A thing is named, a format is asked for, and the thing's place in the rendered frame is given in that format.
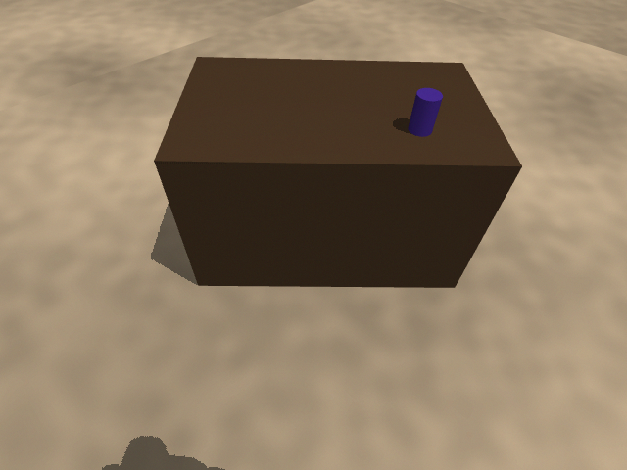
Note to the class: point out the can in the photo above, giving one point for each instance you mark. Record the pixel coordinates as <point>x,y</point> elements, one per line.
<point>424,112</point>

